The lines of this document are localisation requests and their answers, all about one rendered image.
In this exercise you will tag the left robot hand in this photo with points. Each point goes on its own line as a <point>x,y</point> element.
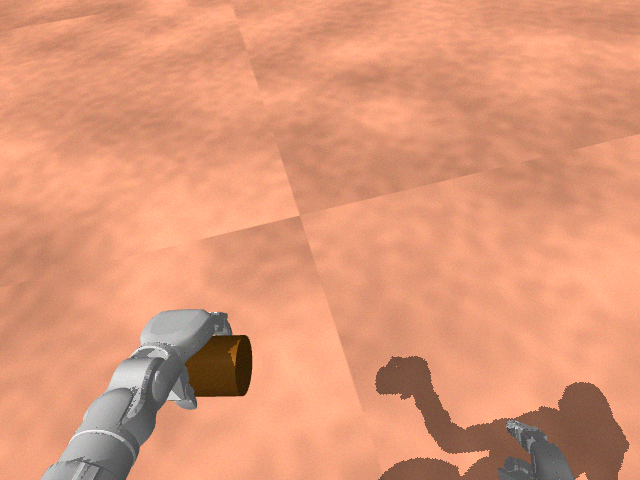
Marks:
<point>186,332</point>

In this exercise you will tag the right robot hand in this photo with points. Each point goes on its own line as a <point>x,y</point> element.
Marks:
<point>548,462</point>

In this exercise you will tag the left robot arm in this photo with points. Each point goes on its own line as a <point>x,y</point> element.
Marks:
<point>106,444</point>

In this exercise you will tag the can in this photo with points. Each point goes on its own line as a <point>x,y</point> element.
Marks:
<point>222,367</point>

